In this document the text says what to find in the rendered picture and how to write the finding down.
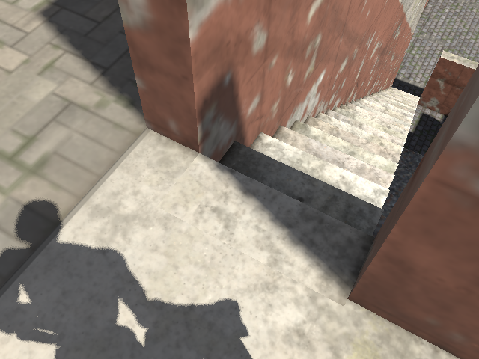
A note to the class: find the stairs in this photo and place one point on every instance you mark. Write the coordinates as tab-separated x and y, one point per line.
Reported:
341	163

